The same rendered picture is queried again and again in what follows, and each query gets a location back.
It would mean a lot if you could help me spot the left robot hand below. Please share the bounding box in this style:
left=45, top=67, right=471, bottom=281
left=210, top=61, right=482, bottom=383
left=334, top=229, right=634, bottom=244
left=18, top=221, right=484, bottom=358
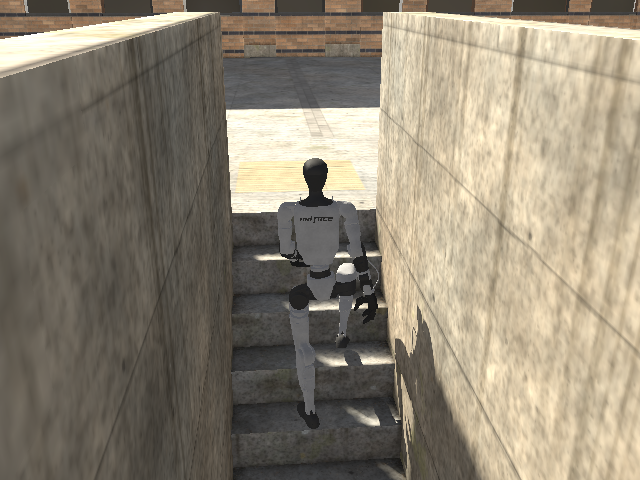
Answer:
left=290, top=249, right=310, bottom=267

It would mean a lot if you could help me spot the right robot forearm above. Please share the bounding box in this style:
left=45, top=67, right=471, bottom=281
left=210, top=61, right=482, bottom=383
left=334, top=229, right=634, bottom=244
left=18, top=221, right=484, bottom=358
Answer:
left=353, top=242, right=375, bottom=295

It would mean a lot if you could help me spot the robot right upper arm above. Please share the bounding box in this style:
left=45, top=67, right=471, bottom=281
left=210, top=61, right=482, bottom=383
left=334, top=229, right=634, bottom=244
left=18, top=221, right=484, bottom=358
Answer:
left=337, top=201, right=363, bottom=258

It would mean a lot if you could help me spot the robot left upper arm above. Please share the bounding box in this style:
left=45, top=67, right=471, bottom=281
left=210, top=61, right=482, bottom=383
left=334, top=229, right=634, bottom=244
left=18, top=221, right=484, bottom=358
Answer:
left=277, top=202, right=296, bottom=255

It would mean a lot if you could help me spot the left robot forearm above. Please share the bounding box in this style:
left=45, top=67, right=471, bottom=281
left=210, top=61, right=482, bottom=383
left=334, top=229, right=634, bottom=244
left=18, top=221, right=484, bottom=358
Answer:
left=279, top=243, right=298, bottom=262

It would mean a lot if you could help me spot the right robot hand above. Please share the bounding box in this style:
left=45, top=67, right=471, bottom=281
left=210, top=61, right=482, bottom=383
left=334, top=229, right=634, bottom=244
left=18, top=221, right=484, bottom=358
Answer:
left=354, top=293, right=378, bottom=324

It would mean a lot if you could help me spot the robot left foot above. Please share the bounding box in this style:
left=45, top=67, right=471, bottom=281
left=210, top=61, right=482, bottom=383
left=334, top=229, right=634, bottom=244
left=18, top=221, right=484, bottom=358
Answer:
left=297, top=402, right=320, bottom=429

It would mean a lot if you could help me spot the left robot thigh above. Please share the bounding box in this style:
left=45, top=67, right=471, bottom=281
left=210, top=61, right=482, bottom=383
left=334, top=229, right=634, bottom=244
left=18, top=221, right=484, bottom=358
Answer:
left=289, top=283, right=316, bottom=366

